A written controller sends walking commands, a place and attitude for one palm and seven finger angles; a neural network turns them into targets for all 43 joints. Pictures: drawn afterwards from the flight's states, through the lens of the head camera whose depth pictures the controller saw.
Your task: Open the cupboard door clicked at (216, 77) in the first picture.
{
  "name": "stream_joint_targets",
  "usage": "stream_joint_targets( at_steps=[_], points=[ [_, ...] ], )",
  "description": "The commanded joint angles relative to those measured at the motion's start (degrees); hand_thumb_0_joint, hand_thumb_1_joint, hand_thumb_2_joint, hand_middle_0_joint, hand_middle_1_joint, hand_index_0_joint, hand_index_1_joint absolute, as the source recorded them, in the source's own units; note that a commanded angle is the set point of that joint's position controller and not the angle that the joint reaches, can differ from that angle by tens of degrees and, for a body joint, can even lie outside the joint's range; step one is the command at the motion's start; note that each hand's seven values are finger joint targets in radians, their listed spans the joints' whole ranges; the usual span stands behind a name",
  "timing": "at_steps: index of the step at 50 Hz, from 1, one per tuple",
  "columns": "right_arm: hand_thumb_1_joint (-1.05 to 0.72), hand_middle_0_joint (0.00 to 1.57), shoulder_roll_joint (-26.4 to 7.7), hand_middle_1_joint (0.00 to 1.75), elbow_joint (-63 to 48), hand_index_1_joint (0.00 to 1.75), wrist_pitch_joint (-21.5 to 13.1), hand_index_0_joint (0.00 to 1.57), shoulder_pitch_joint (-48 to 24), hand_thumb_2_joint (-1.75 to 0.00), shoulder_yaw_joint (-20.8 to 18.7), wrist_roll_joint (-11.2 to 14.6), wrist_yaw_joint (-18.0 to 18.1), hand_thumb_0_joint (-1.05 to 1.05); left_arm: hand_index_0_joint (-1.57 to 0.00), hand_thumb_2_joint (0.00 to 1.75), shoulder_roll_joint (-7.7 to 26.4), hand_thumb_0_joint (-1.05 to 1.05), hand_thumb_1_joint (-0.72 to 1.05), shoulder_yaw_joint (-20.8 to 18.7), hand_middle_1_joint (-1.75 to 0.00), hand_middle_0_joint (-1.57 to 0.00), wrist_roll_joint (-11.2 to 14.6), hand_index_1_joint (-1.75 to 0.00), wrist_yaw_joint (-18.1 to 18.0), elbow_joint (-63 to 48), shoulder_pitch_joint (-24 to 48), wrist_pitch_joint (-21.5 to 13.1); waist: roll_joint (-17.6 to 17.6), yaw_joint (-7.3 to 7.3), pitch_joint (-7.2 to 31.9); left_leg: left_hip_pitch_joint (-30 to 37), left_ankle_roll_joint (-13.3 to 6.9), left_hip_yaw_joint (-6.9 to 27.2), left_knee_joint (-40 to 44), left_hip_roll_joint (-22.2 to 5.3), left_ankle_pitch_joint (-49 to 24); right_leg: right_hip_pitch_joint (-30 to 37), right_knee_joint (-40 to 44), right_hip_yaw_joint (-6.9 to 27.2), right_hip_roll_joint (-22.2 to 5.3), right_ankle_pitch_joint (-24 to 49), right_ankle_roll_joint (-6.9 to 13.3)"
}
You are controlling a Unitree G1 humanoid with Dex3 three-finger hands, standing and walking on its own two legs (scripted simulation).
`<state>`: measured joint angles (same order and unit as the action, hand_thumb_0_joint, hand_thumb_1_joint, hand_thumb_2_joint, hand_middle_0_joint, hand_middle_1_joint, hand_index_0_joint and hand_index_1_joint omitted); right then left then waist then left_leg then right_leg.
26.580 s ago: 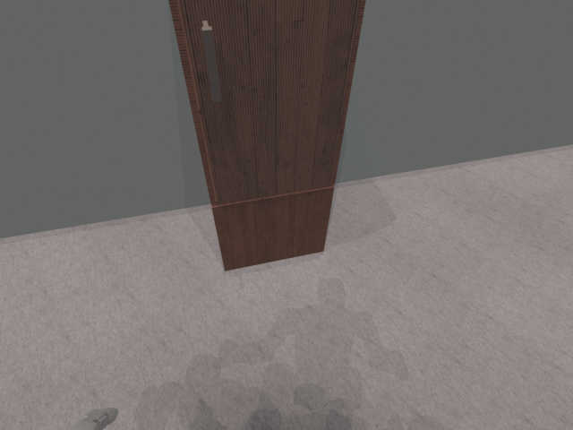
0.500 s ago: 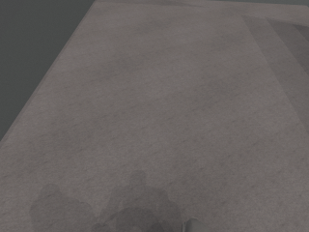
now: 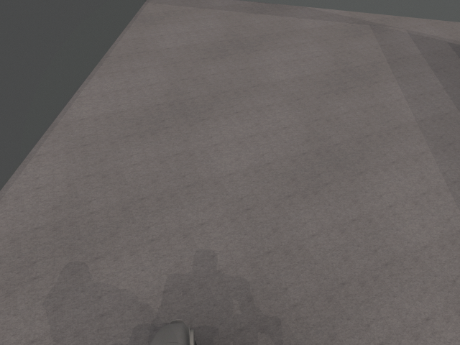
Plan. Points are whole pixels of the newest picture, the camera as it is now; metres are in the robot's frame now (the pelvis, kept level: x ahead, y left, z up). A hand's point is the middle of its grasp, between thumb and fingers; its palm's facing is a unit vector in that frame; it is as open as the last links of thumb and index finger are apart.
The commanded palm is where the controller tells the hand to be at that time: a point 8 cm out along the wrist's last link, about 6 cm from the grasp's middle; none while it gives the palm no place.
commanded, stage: turn to face it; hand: left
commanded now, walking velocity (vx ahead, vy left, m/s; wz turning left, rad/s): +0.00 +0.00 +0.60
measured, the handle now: out of the picture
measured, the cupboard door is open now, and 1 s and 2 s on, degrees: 42 42 42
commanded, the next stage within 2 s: none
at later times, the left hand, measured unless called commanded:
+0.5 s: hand (123, 338) +0.16 +0.21 -0.16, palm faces +0.27 -0.92 -0.28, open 7.4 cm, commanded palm none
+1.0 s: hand out of the picture +0.05 +0.18 -0.19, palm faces +0.58 -0.78 -0.25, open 7.4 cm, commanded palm none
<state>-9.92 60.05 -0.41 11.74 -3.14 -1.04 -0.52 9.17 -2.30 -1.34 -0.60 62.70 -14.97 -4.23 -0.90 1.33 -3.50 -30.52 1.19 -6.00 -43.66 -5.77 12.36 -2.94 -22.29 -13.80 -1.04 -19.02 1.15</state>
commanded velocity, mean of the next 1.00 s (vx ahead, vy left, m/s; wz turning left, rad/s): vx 0.00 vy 0.00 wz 0.60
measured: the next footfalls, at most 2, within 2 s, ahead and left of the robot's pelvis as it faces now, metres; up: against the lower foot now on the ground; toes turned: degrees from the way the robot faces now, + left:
left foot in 0.08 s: +0.17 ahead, +0.11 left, +0.00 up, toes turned +9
right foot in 0.50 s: +0.17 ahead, -0.15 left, +0.00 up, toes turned +14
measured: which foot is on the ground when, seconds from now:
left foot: up 0.00-0.06, down 0.08-0.50, up 0.52-0.84, down 0.86-1.00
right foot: down 0.00-0.08, up 0.10-0.48, down 0.50-0.86, up 0.88-1.00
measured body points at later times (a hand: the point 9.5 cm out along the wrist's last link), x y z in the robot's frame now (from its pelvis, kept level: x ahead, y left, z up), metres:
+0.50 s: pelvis +0.09 -0.03 -0.01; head +0.14 -0.02 +0.44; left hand +0.14 +0.26 -0.14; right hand +0.23 -0.24 -0.16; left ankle +0.13 +0.11 -0.74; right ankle +0.12 -0.16 -0.74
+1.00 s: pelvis +0.13 -0.02 -0.01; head +0.17 +0.03 +0.44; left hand +0.02 +0.23 -0.17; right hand +0.38 -0.17 -0.13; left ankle +0.09 +0.08 -0.74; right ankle +0.17 -0.16 -0.67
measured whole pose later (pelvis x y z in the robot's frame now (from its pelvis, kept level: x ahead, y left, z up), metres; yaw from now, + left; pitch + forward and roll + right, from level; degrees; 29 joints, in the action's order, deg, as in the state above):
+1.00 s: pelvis +0.13 -0.02 -0.01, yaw +35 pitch +1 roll +0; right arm -12.8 51.3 1.5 5.5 -3.3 -1.3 -0.3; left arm 14.9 -4.3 -1.2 -0.8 53.8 -11.2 3.7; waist -3.3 -0.7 -6.9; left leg -18.7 -1.0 -2.4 -34.1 -0.2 16.3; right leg -26.4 -64.7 -3.4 -5.9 -28.5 -5.0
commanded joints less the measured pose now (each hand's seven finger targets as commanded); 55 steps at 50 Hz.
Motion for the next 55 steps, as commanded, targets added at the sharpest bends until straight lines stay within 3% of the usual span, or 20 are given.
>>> stream_joint_targets(
  at_steps=[1, 2, 4, 6, 11, 19, 23, 24, 25, 26, 29, 31, 37, 40, 41, 42, 43, 44, 49, 55],
  points=[
    [-0.9, 0.2, -3.3, 0.3, -2.41, 0.3, -0.86, 0.2, 4.11, -0.9, 0.1, -0.13, -0.36, 0.0, -0.2, 0.9, 9.19, 0.0, 0.9, -1.9, -0.3, -0.2, 0.31, -0.3, -0.59, -2.35, -2.29, 0.22, -4.59, 1.4, 2.64, 9.11, -1.18, -2.11, 9.55, 3.07, -2.35, 1.52, -7.58, 2.61, -16.79, 47.93, 2.59],
    [-0.9, 0.2, -5.87, 0.3, -1.59, 0.3, -0.94, 0.2, 9.32, -0.9, -0.45, -0.46, -0.15, 0.0, -0.2, 0.9, 9.55, 0.0, 0.9, -2.09, -0.3, -0.2, 0.62, -0.3, -0.62, -2.94, -2.33, 0.67, -0.75, 3.96, 5.89, 18.67, -2.04, -0.93, 13.37, 3.48, -12.94, -2.46, -17.31, 1.01, -15.38, 42.9, 0.48],
    [-0.9, 0.2, -16.11, 0.3, -1.41, 0.3, -1.09, 0.2, 16.35, -0.9, -2.34, -0.56, 1.09, 0.0, -0.2, 0.9, 6.07, 0.0, 0.9, -1.62, -0.3, -0.2, 2.05, -0.3, -0.24, -6.37, -3.99, 1.62, 23.2, 5.2, 16.41, 35.83, -16.09, 30.75, 17.88, -19.24, -54.0, -23.51, -47.44, 4.19, -1.38, -19.92, -5.04],
    [-0.9, 0.2, -15.46, 0.3, -3.77, 0.3, -0.6, 0.2, 10.51, -0.9, -2.62, -0.23, 1.73, 0.0, -0.2, 0.9, 6.76, 0.0, 0.9, -2.01, -0.3, -0.2, 0.93, -0.3, -0.61, -10.25, 2.46, 2.62, 7.8, 3.4, 9.07, 24.41, -16.7, 29.56, 22.13, -18.4, -27.81, -27.88, -53.16, 12.37, -3.62, -15.32, -4.28],
    [-0.9, 0.2, -11.65, 0.3, -7.05, 0.3, -0.88, 0.2, 0.72, -0.9, -1.61, -0.27, 2.09, 0.0, -0.2, 0.9, 5.16, 0.0, 0.9, -2.69, -0.3, -0.2, 0.16, -0.3, 0.29, -8.4, 0.08, 4.71, 8.07, -1.43, 6.99, 13.51, -9.29, 18.73, 26.39, -8.2, -9.66, -24.87, -44.82, 13.64, -4.06, -2.43, -5.68],
    [-0.9, 0.2, -13.87, 0.3, -9.61, 0.3, 1.27, 0.2, -1.18, -0.9, -3.69, -0.79, 1.02, 0.0, -0.2, 0.9, 6.23, 0.0, 0.9, -2.64, -0.3, -0.2, 0.27, -0.3, -0.17, -13.14, 4.29, 5.39, 8.91, -0.32, 7.0, 11.57, -9.79, 24.37, 26.18, -6.66, 2.86, -19.49, -24.21, 11.94, -0.84, -4.9, -5.77],
    [-0.9, 0.2, -12.88, 0.3, -11.29, 0.3, 1.99, 0.2, -4.53, -0.9, -4.2, -0.18, 0.72, 0.0, -0.2, 0.9, 8.21, 0.0, 0.9, -3.35, -0.3, -0.2, 0.42, -0.3, -0.54, -12.71, -1.8, 4.56, 8.54, -3.44, 7.3, 4.27, -6.56, 24.15, 20.71, -2.1, 3.24, -4.59, -5.03, 11.51, 0.21, 3.2, -4.61],
    [-0.9, 0.2, -10.02, 0.3, -12.17, 0.3, 2.08, 0.2, -4.63, -0.9, -3.87, 0.32, 0.43, 0.0, -0.2, 0.9, 11.9, 0.0, 0.9, -4.14, -0.3, -0.2, -0.17, -0.3, -0.98, -12.61, -3.85, 4.03, -0.75, -4.57, 8.15, -3.41, -3.22, 19.28, 11.87, 2.95, 7.93, 2.71, 3.95, 19.82, -8.22, -1.66, -1.82],
    [-0.9, 0.2, -6.19, 0.3, -13.72, 0.3, 1.89, 0.2, -5.2, -0.9, -3.32, 0.52, 0.16, 0.0, -0.2, 0.9, 17.5, 0.0, 0.9, -5.1, -0.3, -0.2, -0.98, -0.3, -1.39, -13.51, -3.5, 3.71, -19.08, -5.24, 6.57, -11.36, 1.62, 6.71, -5.11, 10.94, 18.86, 2.8, 10.48, 37.37, -25.15, -1.41, 4.57],
    [-0.9, 0.2, -9.83, 0.3, -13.75, 0.3, 1.91, 0.2, -6.37, -0.9, -3.81, 0.05, -0.14, 0.0, -0.2, 0.9, 17.59, 0.0, 0.9, -4.44, -0.3, -0.2, -0.42, -0.3, -1.71, -14.62, -0.48, 3.85, -14.56, -4.42, 5.4, -7.98, 0.95, 8.86, -17.73, 6.97, 21.76, -5.58, 9.89, 35.78, -29.78, 5.4, 7.59],
    [-0.9, 0.2, -8.06, 0.3, -10.83, 0.3, 3.26, 0.2, -3.71, -0.9, -3.35, -0.3, -0.93, 0.0, -0.2, 0.9, 11.59, 0.0, 0.9, -2.67, -0.3, -0.2, 0.01, -0.3, -1.52, -15.84, 6.63, 3.43, -10.95, 0.59, 2.84, -7.01, 2.34, 7.61, -27.99, 3.85, 11.55, -7.31, 3.87, 19.15, -18.43, 19.86, 4.78],
    [-0.9, 0.2, -6.94, 0.3, -11.24, 0.3, 3.27, 0.2, -4.4, -0.9, -2.75, 0.14, -1.21, 0.0, -0.2, 0.9, 10.9, 0.0, 0.9, -2.48, -0.3, -0.2, -0.02, -0.3, -1.44, -15.24, 4.66, 3.18, -11.98, -0.27, 3.62, -6.21, 3.0, 5.24, -22.73, 3.71, 10.8, -2.73, 1.23, 12.75, -16.86, 32.48, 3.51],
    [-0.9, 0.2, -5.76, 0.3, -12.52, 0.3, 2.41, 0.2, -10.46, -0.9, -0.94, 0.45, -1.43, 0.0, -0.2, 0.9, 14.87, 0.0, 0.9, -3.6, -0.3, -0.2, -0.4, -0.3, -1.19, -12.42, -3.51, 3.36, -10.18, -4.74, 5.83, 1.59, 2.34, -1.55, 0.47, 5.28, 12.79, 6.04, -6.29, 8.67, -19.03, 48.63, 3.45],
    [-0.9, 0.2, -7.5, 0.3, -11.78, 0.3, 2.11, 0.2, -6.05, -0.9, -1.31, 0.3, -1.04, 0.0, -0.2, 0.9, 16.01, 0.0, 0.9, -3.96, -0.3, -0.2, -0.02, -0.3, -0.8, -12.44, -1.9, 3.37, -10.49, -1.86, 7.47, 11.37, 0.89, -3.53, 10.2, 7.21, 6.08, 2.11, -12.64, 5.48, -18.64, 50.01, 1.29],
    [-0.9, 0.2, -9.18, 0.3, -10.85, 0.3, 1.87, 0.2, -2.64, -0.9, -1.84, 0.13, -0.97, 0.0, -0.2, 0.9, 15.81, 0.0, 0.9, -3.9, -0.3, -0.2, 0.3, -0.3, -0.61, -12.59, -0.9, 3.34, -8.86, 0.13, 9.33, 18.74, 0.18, -2.72, 16.08, 6.83, -0.5, -1.69, -18.8, 4.06, -17.69, 47.25, -0.55],
    [-0.9, 0.2, -13.99, 0.3, -9.85, 0.3, 1.35, 0.2, 2.3, -0.9, -3.15, -0.26, -0.64, 0.0, -0.2, 0.9, 13.92, 0.0, 0.9, -3.69, -0.3, -0.2, 0.82, -0.3, -0.36, -14.06, 0.17, 3.52, 0.83, 3.18, 13.3, 31.67, -3.35, 6.33, 18.07, -1.41, -17.32, -13.35, -29.37, 1.87, -14.63, 31.35, -3.49],
    [-0.9, 0.2, -20.51, 0.3, -8.99, 0.3, 1.09, 0.2, 7.37, -0.9, -4.88, -0.2, -0.11, 0.0, -0.2, 0.9, 9.01, 0.0, 0.9, -2.29, -0.3, -0.2, 1.23, -0.3, 0.05, -16.96, 3.12, 3.74, 19.08, 5.95, 15.39, 39.92, -13.49, 29.42, 18.5, -18.33, -46.03, -30.39, -43.5, 3.7, -5.9, -17.72, -7.04],
    [-0.9, 0.2, -21.02, 0.3, -7.47, 0.3, 1.68, 0.2, 9.76, -0.9, -4.8, 0.35, 0.3, 0.0, -0.2, 0.9, 10.19, 0.0, 0.9, -2.29, -0.3, -0.2, 0.61, -0.3, -0.61, -18.38, 6.59, 4.94, 13.32, 6.08, 15.8, 37.64, -16.67, 27.37, 17.99, -20.19, -47.12, -31.98, -47.85, 11.99, -6.28, -19.9, -5.94],
    [-0.9, 0.2, -14.94, 0.3, -11.14, 0.3, 1.25, 0.2, -3.71, -0.9, -2.98, -0.27, 1.39, 0.0, -0.2, 0.9, 9.37, 0.0, 0.9, -2.91, -0.3, -0.2, 0.31, -0.3, 0.17, -14.85, 4.69, 6.18, 11.39, -0.28, 5.25, 19.55, -9.7, 17.7, 23.09, -7.87, -15.81, -27.32, -41.91, 13.37, -5.26, -5.96, -6.18],
    [-0.9, 0.2, -15.59, 0.3, -11.94, 0.3, 1.65, 0.2, -4.32, -0.9, -3.59, -0.63, 0.94, 0.0, -0.2, 0.9, 8.54, 0.0, 0.9, -2.71, -0.3, -0.2, 0.4, -0.3, 0.21, -15.55, 4.71, 5.94, 9.76, -0.72, 5.06, 15.31, -9.8, 20.92, 23.01, -6.39, -8.53, -19.47, -24.9, 11.5, -1.82, -5.36, -5.99]
  ],
)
